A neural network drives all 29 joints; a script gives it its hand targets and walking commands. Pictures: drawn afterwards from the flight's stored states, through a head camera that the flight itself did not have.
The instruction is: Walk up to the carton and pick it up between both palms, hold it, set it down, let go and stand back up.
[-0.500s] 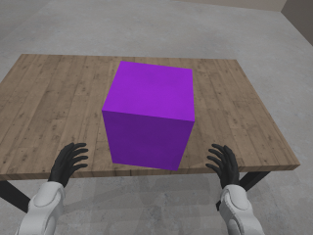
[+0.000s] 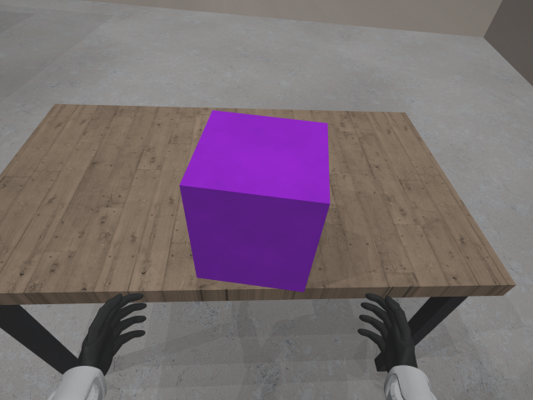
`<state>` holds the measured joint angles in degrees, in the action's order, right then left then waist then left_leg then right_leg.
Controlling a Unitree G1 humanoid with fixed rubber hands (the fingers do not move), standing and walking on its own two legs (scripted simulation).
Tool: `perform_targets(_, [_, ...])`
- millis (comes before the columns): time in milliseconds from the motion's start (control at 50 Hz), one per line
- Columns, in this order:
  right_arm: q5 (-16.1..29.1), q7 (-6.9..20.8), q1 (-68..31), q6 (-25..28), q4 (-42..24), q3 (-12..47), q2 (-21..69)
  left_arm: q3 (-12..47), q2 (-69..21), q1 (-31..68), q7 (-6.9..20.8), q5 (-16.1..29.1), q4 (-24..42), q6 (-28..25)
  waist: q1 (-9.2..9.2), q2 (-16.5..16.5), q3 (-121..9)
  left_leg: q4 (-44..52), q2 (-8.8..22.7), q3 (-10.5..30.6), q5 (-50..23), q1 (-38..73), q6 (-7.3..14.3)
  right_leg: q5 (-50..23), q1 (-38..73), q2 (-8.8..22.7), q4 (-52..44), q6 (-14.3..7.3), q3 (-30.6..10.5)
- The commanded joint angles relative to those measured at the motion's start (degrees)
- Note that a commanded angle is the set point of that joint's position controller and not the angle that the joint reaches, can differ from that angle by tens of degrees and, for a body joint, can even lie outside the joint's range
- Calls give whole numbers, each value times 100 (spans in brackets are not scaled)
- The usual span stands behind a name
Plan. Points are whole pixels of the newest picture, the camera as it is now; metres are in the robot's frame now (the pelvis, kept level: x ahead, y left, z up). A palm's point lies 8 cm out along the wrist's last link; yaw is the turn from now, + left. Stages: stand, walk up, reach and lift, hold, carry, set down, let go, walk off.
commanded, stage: set down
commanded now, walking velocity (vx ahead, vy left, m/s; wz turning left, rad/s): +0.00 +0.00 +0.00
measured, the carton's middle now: (259, 203) +0.46 +0.03 +0.03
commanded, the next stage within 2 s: let go in 0.78 s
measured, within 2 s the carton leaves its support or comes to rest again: neither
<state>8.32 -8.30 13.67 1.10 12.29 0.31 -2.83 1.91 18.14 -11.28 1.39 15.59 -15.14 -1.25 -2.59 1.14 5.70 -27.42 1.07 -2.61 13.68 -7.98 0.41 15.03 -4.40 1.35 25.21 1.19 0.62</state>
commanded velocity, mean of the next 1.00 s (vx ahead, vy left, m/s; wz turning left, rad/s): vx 0.00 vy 0.00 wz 0.00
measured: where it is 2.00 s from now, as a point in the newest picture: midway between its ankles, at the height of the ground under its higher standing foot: outside the picture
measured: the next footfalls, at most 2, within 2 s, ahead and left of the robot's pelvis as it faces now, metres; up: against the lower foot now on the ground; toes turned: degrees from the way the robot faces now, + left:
none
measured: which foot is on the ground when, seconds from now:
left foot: down 0.00-1.00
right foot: down 0.00-1.00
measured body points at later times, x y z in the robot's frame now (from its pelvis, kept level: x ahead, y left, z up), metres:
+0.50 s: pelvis +0.02 -0.01 +0.00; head +0.02 +0.01 +0.45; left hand +0.19 +0.24 -0.05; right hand +0.21 -0.19 -0.05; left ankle +0.02 +0.11 -0.74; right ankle -0.01 -0.14 -0.74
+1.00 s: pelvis +0.03 -0.02 +0.01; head +0.03 -0.01 +0.46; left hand +0.18 +0.21 -0.08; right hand +0.19 -0.23 -0.08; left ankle +0.02 +0.11 -0.74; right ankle -0.01 -0.14 -0.74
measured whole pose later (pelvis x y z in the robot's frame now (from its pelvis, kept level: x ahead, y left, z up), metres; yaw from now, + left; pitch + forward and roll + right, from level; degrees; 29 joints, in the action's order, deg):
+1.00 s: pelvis +0.03 -0.02 +0.01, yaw +0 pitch -6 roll +0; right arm -0.5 0.2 12.5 10.1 38.6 1.1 -9.0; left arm -0.8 11.2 -13.2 0.0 -2.0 -26.7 8.1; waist -2.0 1.3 6.5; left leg -20.8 2.4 -2.1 12.6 -2.3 -1.6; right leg 14.3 1.1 -0.2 18.9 -0.2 1.2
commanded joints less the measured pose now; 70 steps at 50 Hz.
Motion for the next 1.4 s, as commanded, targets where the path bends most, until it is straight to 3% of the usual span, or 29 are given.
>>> perform_targets(0, [-160, 161, -1213, 221, -851, -164, -478, -361, 802, 1002, -131, -152, 989, -244, 12, -928, -786, 738, 72, 191, -303, -151, -294, 71, -110, -125, -407, -410, -144])
perform_targets(20, [-147, 83, -1713, 233, -1568, -219, -458, -567, 1410, 1827, -88, 148, 1466, -319, -144, -553, -1171, 663, -26, 3, -140, -239, -163, 115, -209, -44, -512, -289, -242])
perform_targets(80, [-182, 198, -1186, 142, -620, -257, -548, -388, 856, 883, -111, -238, 1078, -98, 7, -717, -923, 725, 59, 174, -521, -111, -329, -215, -47, -127, -507, -367, -148])
perform_targets(100, [-53, 68, -1485, 289, -1448, -251, -502, -545, 1305, 1395, -77, 31, 1455, -246, 27, -389, -1391, 560, -35, 0, -493, -211, -246, -404, 40, -85, -545, -253, -241])
perform_targets(160, [-97, 127, -867, 241, -226, 80, -482, -519, 977, 722, 5, -296, 653, -198, 66, -665, -904, 531, -83, 50, -823, -41, -239, -670, -20, -71, -433, -244, -306])
perform_targets(200, [-126, -31, -1192, 370, -1228, 14, -233, -710, 1479, 1164, 129, 26, 1302, -328, -35, -141, -1233, 591, -101, -69, -594, -146, -115, -755, 184, 56, -626, -134, -404])
perform_targets(220, [-177, 126, -1114, 236, -66, 47, -554, -581, 894, 686, 89, -402, 375, -49, 23, -544, -763, 668, -46, 82, -791, 21, -216, -598, 23, -32, -580, -233, -291])
perform_targets(260, [-129, 74, -1434, 427, -801, -83, -494, -654, 1210, 1031, 142, -304, 1078, -116, -38, -480, -1170, 616, -84, -44, -1147, 113, -290, -800, 132, -88, -688, -172, -256])
perform_targets(320, [-339, 221, -519, 398, 237, 78, -647, -647, 669, 92, 157, -807, 368, 168, 22, -582, -715, 747, -33, 39, -1380, 620, -420, -797, 94, -214, -808, -221, -124])
perform_targets(380, [-274, 85, -631, 711, -493, -78, -565, -576, 991, 270, 155, -622, 1310, -98, 213, -523, -954, 585, -107, -53, -1956, 639, -470, -1512, 82, -148, -756, -126, -122])
perform_targets(440, [-407, 371, -496, 724, 452, -70, -927, -553, 570, -213, 53, -1006, 687, 73, 134, -721, -550, 663, -37, 107, -1750, 743, -555, -913, -200, -316, -825, -233, 22])
perform_targets(460, [-359, 349, -753, 887, -225, -210, -879, -571, 874, 282, 42, -746, 1186, -44, 64, -651, -845, 590, -21, -49, -1740, 600, -526, -869, -134, -325, -846, -221, -3])
perform_targets(480, [-372, 493, 196, 862, 802, 68, -857, -464, 368, -782, 4, -1134, 558, 116, 36, -621, -403, 713, -17, 43, -1961, 828, -559, -1140, 145, -352, -913, -267, 37])
perform_targets(500, [-489, 498, -784, 965, 299, -338, -1191, -590, 821, 334, -23, -970, 1032, 50, 24, -733, -965, 622, -15, -78, -1994, 797, -590, -1037, -129, -362, -830, -242, 92])
perform_targets(580, [-474, 520, -431, 1198, 179, -184, -965, -569, 824, 163, -90, -896, 973, -39, -20, -132, -879, 565, -121, -72, -1781, 755, -421, -1436, -98, -288, -911, -100, 116])
perform_targets(600, [-542, 720, -376, 1060, 1380, -148, -1266, -451, 296, -200, -162, -1316, 120, 243, -31, -556, -517, 738, -54, 20, -1708, 932, -489, -1090, -242, -395, -887, -244, 187])
perform_targets(620, [-493, 555, -829, 1272, -144, -267, -975, -539, 904, 589, -136, -835, 1282, -16, 41, -192, -1130, 575, -98, -170, -1724, 665, -428, -1268, -24, -298, -952, -111, 126])
perform_targets(700, [-572, 807, -180, 1161, 1724, -127, -1303, -450, 148, -376, -188, -1486, -43, 355, 82, -626, -525, 727, -70, -95, -1788, 1000, -521, -1265, -90, -356, -1034, -223, 134])
perform_targets(840, [-699, 755, -357, 1242, 1540, -116, -1139, -488, 150, 165, -140, -1592, 167, 520, 145, -318, -721, 790, -162, -223, -1572, 867, -393, -1675, 265, -240, -1072, -70, 58])
perform_targets(860, [-834, 973, -74, 1027, 2860, -43, -1456, -427, -479, -560, -161, -2107, -810, 890, 72, -492, -162, 981, -61, -22, -1686, 1199, -501, -1455, 67, -347, -1056, -206, 206])
perform_targets(880, [-801, 868, -1190, 1200, 1420, -243, -1433, -654, 238, 735, -160, -1705, 47, 768, -168, -358, -882, 840, -105, -262, -1579, 959, -368, -1114, 130, -298, -1169, -109, 125])
perform_targets(920, [-836, 736, -689, 1269, 1265, -117, -1095, -574, 269, 502, -158, -1629, 112, 604, 77, 86, -795, 868, -222, -235, -1265, 842, -276, -1784, 209, -132, -1137, 33, 51])
perform_targets(980, [-986, 981, -615, 1010, 2589, -241, -1601, -539, -246, 200, -236, -2095, -559, 1002, -40, -444, -395, 925, -92, -116, -1589, 1084, -458, -1517, -39, -347, -1002, -102, 249])
perform_targets(1040, [-922, 841, -997, 1232, 1706, -350, -1452, -674, 147, 797, -173, -1784, -100, 866, 57, -74, -793, 761, -191, -257, -1637, 1009, -309, -1859, -37, -224, -1032, 53, 107])
perform_targets(1200, [-871, 693, -599, 1432, 1757, -151, -1268, -811, 296, 491, -60, -1745, 65, 597, 146, 246, -882, 689, -218, -192, -1648, 1171, -216, -2910, 76, -48, -851, 204, -4])
perform_targets(1260, [-901, 791, -725, 1356, 2368, -122, -1430, -718, -72, 387, -114, -1948, -342, 800, 1, -142, -803, 685, -166, -173, -2018, 1447, -317, -2725, -168, -173, -868, 99, 83])
perform_targets(1280, [-1113, 734, -196, 775, 2740, -500, -2393, -878, 392, -274, -144, -1820, -1360, 367, 45, -530, -1285, 78, 528, 451, -3361, 482, 46, -2168, 126, 255, -214, -47, -84])
perform_targets(1320, [-1024, 682, 119, 455, 2817, -586, -2389, -932, 463, -568, -187, -1741, -1675, 44, 145, -448, -1654, -160, 644, 438, -4156, 901, 239, -2539, -35, 231, -28, -115, -90])
perform_targets(1380, [-996, 706, -122, 275, 2891, -539, -2102, -858, 535, -338, -198, -1746, -1937, -89, 104, 86, -1196, -83, 418, 349, -2694, 188, 128, -2860, -58, 398, -155, -103, -99])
